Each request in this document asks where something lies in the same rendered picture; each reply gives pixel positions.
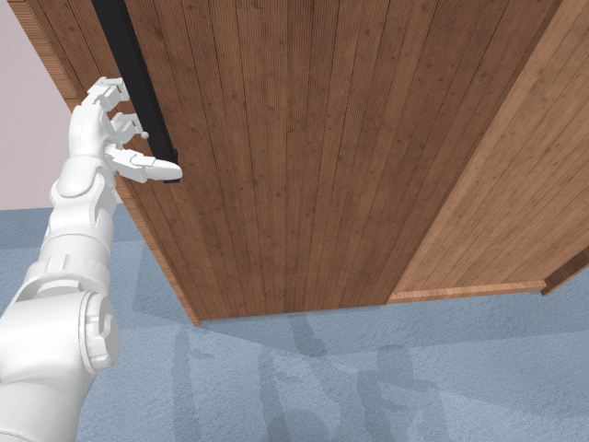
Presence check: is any wardrobe door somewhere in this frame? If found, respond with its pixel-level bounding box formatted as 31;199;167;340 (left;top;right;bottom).
28;0;563;320
393;0;589;293

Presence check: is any robot left upper arm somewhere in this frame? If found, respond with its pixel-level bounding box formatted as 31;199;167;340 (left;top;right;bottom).
0;291;121;442

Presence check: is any robot left forearm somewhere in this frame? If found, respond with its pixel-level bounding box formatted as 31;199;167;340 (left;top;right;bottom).
0;156;117;379

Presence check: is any robot left hand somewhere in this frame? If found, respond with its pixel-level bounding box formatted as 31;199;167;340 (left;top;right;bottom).
68;76;182;183

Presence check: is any handle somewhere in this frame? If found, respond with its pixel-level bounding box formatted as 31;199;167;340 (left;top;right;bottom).
91;0;180;183

